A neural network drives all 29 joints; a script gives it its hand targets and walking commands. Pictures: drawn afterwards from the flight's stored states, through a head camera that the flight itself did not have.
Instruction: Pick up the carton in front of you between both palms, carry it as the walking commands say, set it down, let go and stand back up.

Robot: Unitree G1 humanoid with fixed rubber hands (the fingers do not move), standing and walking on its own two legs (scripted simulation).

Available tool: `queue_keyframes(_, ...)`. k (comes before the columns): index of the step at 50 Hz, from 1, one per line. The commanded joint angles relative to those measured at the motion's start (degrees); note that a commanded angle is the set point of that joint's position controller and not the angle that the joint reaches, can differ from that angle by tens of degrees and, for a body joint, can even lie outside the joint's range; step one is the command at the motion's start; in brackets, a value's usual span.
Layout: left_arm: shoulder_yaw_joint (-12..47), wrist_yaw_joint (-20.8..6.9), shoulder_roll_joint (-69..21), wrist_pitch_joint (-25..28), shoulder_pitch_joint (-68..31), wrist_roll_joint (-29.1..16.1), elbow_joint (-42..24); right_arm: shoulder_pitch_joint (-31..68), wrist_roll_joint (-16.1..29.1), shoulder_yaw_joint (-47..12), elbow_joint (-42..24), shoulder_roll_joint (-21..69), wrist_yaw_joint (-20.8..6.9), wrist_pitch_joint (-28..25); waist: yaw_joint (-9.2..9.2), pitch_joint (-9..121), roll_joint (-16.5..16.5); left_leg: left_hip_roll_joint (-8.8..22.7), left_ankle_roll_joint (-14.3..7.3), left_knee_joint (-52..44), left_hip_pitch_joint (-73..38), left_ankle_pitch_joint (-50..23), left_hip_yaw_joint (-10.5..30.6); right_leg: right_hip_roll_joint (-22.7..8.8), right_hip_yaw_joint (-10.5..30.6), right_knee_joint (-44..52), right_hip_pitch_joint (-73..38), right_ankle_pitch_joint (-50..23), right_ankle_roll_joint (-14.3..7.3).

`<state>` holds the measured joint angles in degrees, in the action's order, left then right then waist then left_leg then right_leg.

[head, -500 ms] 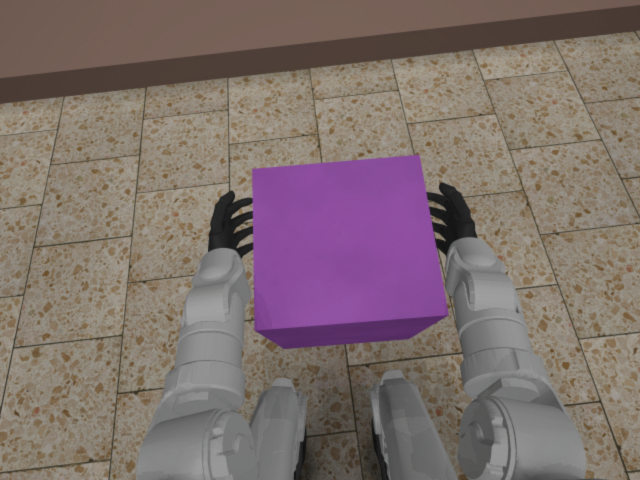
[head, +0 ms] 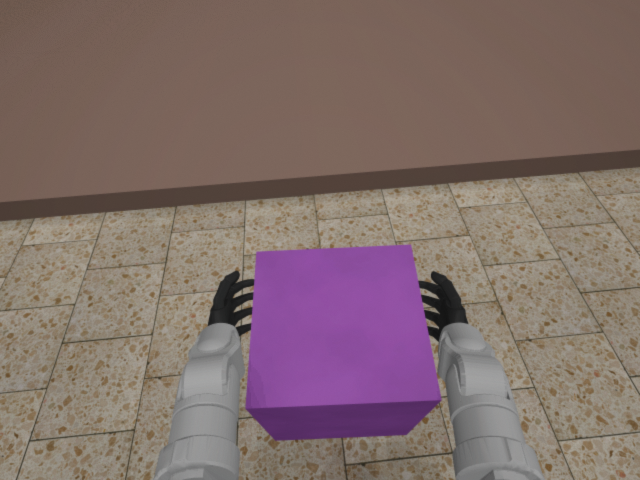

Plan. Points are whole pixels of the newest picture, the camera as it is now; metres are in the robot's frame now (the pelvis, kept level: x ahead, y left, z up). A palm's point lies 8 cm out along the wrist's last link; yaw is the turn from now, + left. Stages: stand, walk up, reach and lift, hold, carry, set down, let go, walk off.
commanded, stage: reach and lift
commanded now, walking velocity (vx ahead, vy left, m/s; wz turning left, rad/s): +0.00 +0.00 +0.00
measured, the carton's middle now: (337, 350) +0.31 +0.00 -0.08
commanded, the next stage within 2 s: hold in 1.22 s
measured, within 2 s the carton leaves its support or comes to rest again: neither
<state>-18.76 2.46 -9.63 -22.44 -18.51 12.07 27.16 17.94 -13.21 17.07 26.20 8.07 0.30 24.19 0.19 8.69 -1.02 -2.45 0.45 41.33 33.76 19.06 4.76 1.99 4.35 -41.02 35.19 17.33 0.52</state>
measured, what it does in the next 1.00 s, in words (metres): stands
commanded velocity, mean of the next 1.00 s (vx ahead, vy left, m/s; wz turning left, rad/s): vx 0.00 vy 0.00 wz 0.00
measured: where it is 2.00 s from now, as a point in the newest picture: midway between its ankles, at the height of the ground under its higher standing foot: outside the picture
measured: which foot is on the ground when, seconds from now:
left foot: down 0.00-1.00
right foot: down 0.00-1.00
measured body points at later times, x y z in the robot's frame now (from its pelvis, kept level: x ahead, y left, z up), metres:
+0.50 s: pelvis -0.01 +0.00 +0.03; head -0.03 +0.00 +0.48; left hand +0.31 +0.15 +0.05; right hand +0.30 -0.15 +0.05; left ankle +0.01 +0.13 -0.71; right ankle +0.03 -0.12 -0.71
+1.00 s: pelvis +0.01 +0.00 +0.03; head -0.02 +0.00 +0.48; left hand +0.32 +0.15 +0.06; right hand +0.31 -0.15 +0.06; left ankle +0.01 +0.13 -0.71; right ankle +0.03 -0.12 -0.71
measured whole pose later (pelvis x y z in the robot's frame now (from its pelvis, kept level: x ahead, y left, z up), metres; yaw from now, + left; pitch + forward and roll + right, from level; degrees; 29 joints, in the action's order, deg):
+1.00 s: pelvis +0.01 +0.00 +0.03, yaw +0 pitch -5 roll +0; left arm -15.5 -0.8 -9.2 -37.0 -17.1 17.3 18.6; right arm 15.7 -16.8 13.5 16.9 8.9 -1.0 38.8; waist 0.3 -0.6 -0.5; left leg -1.4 0.3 20.9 4.0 11.9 5.3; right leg 1.4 4.4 -20.6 5.3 10.3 0.3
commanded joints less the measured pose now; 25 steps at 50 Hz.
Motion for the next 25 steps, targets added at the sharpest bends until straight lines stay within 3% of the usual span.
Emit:
queue_keyframes(1, 34.3, -14.6, -56.9, -3.2, -22.3, -8.2, 3.3, 25.4, 9.6, -34.5, -0.8, 55.1, -12.9, 1.5, 0.23, 18.3, 1.2, -3.7, -0.4, -9.5, -13.7, -19.1, 0.1, 3.6, 0.3, 8.4, -21.2, -19.7, -0.2)
queue_keyframes(7, 34.9, -15.4, -56.0, -8.0, -20.0, -8.5, -0.6, 23.0, 10.3, -35.1, -4.9, 54.9, -13.4, 6.3, 0.43, 10.6, 0.9, -2.7, -0.1, -16.8, -21.5, -18.8, 0.5, 3.3, 0.0, 15.4, -27.9, -18.1, -0.2)
queue_keyframes(14, 28.2, -16.5, -53.6, -11.5, -22.8, -5.1, 1.6, 25.5, 7.2, -27.8, -1.5, 52.9, -14.3, 9.8, 0.15, -0.6, 0.1, -2.1, -0.4, -21.1, -21.5, -8.1, 0.0, 2.9, -0.4, 19.4, -28.3, -7.2, -0.7)
queue_keyframes(25, 28.0, -17.3, -54.7, -11.3, -30.6, -5.2, 1.4, 33.3, 6.7, -27.8, -2.2, 54.3, -15.0, 9.6, 0.25, 3.1, 0.7, -2.0, -0.6, -21.0, -23.2, -6.2, -0.6, 2.7, -1.1, 19.2, -31.0, -5.5, -0.7)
